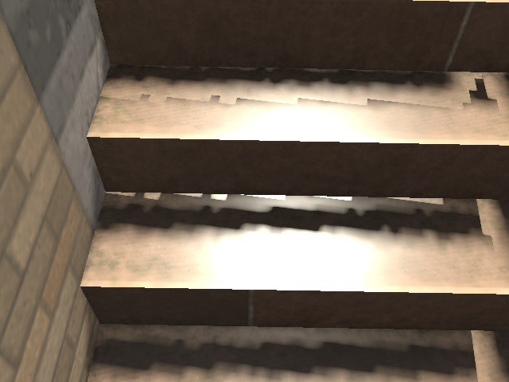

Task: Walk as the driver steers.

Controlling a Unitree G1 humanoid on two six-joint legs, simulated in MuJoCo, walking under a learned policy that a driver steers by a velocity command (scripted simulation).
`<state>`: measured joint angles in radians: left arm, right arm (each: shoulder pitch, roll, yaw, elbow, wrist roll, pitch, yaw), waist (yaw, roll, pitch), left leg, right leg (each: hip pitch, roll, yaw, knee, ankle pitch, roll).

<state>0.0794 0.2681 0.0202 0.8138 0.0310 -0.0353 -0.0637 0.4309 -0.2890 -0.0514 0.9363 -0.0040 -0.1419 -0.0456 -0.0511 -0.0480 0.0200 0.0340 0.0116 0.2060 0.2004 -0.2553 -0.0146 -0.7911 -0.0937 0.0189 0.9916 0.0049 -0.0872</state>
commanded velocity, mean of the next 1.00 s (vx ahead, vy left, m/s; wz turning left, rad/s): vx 1.00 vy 0.00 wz -0.37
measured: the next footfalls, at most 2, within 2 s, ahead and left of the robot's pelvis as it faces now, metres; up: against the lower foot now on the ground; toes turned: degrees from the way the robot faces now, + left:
right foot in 0.20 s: +0.18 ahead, -0.13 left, -0.01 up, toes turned -15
left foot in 0.48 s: +0.34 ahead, -0.07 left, +0.19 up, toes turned -2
